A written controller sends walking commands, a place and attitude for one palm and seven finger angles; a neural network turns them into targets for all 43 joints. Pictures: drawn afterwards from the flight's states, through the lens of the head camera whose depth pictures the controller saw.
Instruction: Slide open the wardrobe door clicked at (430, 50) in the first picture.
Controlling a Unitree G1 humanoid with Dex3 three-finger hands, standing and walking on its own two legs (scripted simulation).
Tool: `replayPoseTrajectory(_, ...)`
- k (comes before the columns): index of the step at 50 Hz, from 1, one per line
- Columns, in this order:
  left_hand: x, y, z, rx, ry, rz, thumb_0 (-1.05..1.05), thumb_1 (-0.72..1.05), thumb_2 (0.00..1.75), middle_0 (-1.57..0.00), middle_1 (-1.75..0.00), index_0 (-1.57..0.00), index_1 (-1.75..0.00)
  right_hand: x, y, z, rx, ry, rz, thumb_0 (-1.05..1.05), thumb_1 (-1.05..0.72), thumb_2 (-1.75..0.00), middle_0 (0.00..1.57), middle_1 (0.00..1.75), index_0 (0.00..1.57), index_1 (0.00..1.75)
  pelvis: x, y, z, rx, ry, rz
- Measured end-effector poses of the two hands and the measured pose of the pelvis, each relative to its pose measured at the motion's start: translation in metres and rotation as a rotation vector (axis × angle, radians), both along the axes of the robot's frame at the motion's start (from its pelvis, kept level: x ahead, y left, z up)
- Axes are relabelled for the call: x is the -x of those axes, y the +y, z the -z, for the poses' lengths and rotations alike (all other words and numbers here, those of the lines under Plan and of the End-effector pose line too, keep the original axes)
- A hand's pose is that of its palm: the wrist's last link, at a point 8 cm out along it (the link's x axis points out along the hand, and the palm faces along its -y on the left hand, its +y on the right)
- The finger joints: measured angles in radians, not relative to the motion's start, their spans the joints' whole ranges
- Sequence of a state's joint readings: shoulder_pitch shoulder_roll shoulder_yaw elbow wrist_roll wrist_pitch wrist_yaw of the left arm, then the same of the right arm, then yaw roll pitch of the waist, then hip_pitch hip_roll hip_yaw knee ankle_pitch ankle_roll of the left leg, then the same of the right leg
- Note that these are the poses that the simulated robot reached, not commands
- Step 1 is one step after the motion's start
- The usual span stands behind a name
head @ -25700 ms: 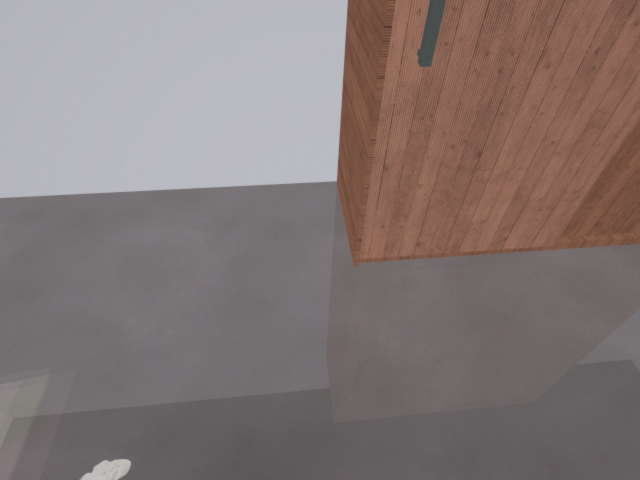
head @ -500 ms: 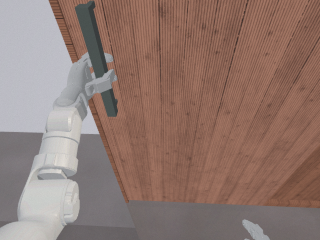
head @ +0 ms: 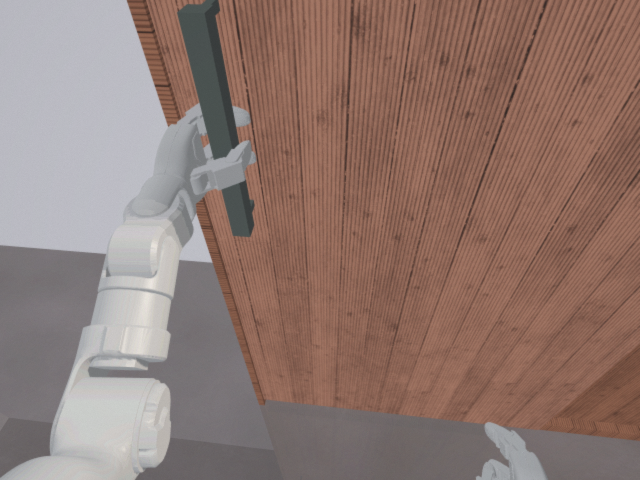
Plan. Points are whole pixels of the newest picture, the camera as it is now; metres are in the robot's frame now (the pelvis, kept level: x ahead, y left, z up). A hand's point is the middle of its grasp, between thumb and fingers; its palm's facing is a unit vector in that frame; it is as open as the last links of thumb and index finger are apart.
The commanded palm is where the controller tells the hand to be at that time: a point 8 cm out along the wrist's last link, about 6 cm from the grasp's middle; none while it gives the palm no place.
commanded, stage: tug the door sideways, standing still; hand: left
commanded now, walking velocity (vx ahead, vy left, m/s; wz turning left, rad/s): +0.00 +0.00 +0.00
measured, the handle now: (230, 135) +0.46 +0.15 +0.22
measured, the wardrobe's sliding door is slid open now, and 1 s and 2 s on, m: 0.00 0.05 0.15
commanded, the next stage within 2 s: step sideways, sliding the door along in 0.60 s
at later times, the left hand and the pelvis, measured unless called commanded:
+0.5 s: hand (249, 166) +0.41 +0.12 +0.21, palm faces +0.04 -1.00 -0.05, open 6.2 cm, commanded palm +0.39 +0.11 +0.21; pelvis -0.02 +0.01 +0.00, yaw +2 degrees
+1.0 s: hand (281, 170) +0.41 +0.08 +0.20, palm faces +0.09 -0.99 -0.10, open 6.3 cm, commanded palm +0.40 +0.11 +0.22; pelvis -0.03 -0.04 -0.02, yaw -2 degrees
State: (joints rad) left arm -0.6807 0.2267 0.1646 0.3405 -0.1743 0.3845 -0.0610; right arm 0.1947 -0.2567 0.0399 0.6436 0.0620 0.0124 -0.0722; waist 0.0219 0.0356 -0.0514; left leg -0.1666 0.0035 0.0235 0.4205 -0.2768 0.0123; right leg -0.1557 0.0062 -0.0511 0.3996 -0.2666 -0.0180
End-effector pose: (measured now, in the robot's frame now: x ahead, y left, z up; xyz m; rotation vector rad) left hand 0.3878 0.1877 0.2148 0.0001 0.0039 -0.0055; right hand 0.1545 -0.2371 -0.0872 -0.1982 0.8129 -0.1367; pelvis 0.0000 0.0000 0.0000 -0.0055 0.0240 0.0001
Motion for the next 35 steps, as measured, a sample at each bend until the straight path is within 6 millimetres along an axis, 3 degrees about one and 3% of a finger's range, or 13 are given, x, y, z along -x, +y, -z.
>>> replayPoseTrajectory(7,0.002,-0.003,-0.001,-0.024,0.010,-0.041,0.01,0.68,0.82,-0.34,-1.40,-0.32,-1.40,-0.004,0.017,0.004,-0.029,-0.003,-0.040,0.01,-0.91,-0.90,0.20,0.30,0.20,0.30,0.005,0.003,0.000,-0.002,-0.001,-0.018)
replayPoseTrajectory(15,0.003,-0.008,-0.001,-0.040,0.011,-0.052,0.00,0.71,0.81,-0.31,-1.40,-0.27,-1.40,0.014,0.030,0.013,-0.046,0.031,-0.069,0.01,-0.91,-0.90,0.20,0.30,0.20,0.30,0.013,0.005,0.001,-0.002,-0.010,-0.031)
replayPoseTrajectory(26,0.004,-0.019,-0.001,-0.053,0.007,-0.042,0.00,0.72,0.78,-0.31,-1.40,-0.24,-1.40,0.042,0.029,0.024,-0.039,0.087,-0.073,0.01,-0.91,-0.90,0.20,0.30,0.20,0.30,0.022,0.008,0.002,-0.003,-0.010,-0.042)
replayPoseTrajectory(35,0.004,-0.032,-0.001,-0.053,0.006,-0.030,0.00,0.72,0.77,-0.32,-1.39,-0.25,-1.40,0.050,0.024,0.023,-0.032,0.072,-0.072,0.01,-0.91,-0.90,0.20,0.30,0.20,0.30,0.028,0.007,0.002,-0.004,-0.010,-0.043)
